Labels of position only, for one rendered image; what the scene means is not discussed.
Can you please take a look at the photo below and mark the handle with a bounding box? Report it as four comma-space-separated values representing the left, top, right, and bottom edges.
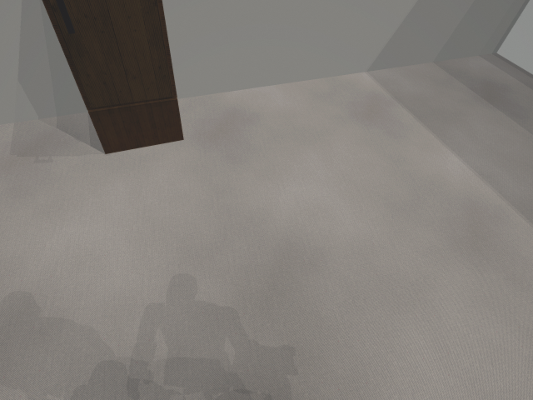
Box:
56, 0, 75, 34

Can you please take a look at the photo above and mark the cupboard door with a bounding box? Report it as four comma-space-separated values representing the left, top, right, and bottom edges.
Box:
48, 0, 173, 108

